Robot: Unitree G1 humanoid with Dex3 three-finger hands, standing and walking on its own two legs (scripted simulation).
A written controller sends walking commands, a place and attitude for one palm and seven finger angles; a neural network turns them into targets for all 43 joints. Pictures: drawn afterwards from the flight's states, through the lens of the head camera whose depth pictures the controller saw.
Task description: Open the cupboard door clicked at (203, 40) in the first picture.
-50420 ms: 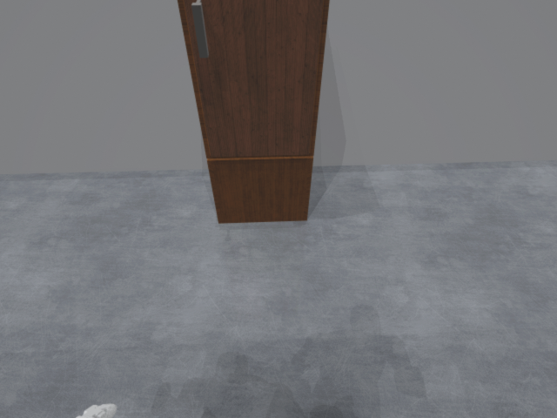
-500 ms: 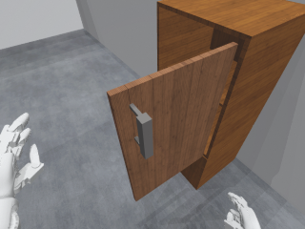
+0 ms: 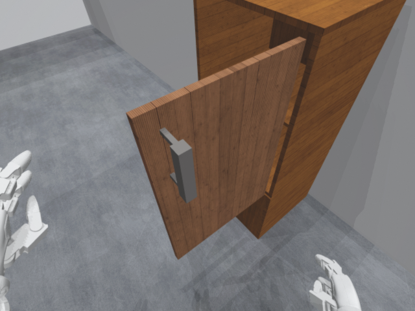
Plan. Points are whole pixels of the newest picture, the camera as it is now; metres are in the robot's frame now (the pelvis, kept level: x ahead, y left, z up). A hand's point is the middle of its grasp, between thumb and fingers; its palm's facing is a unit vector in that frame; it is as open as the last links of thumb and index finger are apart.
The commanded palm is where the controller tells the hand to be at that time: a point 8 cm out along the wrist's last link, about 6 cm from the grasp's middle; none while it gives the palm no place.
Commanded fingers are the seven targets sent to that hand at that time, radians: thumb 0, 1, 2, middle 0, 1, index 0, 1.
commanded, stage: step back with the hand held close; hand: left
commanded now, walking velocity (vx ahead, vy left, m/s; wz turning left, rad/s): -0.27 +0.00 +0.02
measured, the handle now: (177, 166) +0.33 +0.09 +0.13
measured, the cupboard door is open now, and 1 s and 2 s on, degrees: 88 88 88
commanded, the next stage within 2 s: stop stepping back and stand still in 0.92 s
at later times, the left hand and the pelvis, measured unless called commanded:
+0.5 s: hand out of the picture +0.10 +0.30 +0.15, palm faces +0.44 -0.76 -0.49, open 7.4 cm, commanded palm +0.04 +0.34 +0.17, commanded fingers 0.00 0.90 0.90 -0.20 -0.30 -0.20 -0.30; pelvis -0.09 +0.03 -0.02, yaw +2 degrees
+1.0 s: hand out of the picture +0.01 +0.32 +0.18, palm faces +0.43 -0.84 -0.33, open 7.4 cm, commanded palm -0.05 +0.36 +0.17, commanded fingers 0.00 0.90 0.90 -0.20 -0.30 -0.20 -0.30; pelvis -0.19 +0.06 +0.00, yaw +0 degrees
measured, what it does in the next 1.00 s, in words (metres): walks backwards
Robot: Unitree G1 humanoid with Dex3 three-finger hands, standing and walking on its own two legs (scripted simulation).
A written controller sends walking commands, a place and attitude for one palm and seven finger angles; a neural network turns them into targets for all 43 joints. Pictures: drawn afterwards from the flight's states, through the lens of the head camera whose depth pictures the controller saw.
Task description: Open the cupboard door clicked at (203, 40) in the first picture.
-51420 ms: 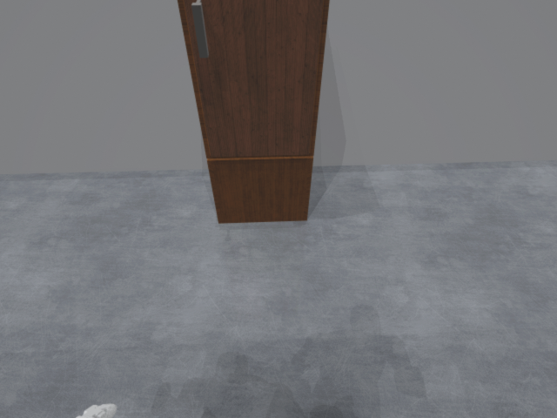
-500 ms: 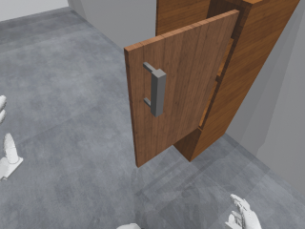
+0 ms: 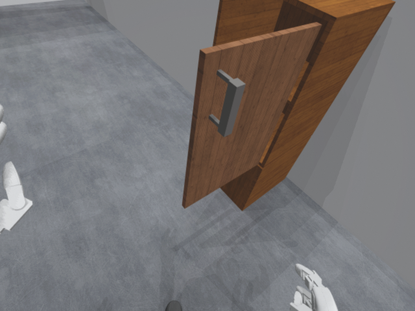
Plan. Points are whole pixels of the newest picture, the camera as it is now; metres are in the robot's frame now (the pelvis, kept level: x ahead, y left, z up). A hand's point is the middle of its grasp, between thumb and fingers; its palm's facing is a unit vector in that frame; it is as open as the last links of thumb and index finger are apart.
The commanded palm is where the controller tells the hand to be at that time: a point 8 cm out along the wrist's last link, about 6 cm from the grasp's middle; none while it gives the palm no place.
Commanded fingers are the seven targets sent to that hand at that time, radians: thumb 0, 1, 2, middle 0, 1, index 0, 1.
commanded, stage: stop stepping back and stand still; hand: left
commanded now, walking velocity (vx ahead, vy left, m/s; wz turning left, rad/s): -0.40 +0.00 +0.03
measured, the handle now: (223, 103) +0.52 +0.02 +0.13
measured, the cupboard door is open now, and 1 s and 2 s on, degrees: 88 88 88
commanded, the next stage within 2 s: let the arm hang, fingers relaxed in 1.48 s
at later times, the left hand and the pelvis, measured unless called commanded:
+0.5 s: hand out of the picture +0.05 +0.26 +0.16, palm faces +0.35 -0.84 -0.41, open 7.4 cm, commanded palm +0.00 +0.31 +0.17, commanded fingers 0.00 0.90 0.90 -0.20 -0.30 -0.20 -0.30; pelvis -0.15 +0.01 -0.02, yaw -2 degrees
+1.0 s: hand out of the picture +0.00 +0.28 +0.17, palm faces +0.39 -0.73 -0.56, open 7.4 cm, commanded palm -0.05 +0.33 +0.17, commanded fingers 0.00 0.90 0.90 -0.20 -0.30 -0.20 -0.30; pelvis -0.20 +0.03 -0.01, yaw -1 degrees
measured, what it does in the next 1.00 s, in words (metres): walks backwards: right foot, then left foot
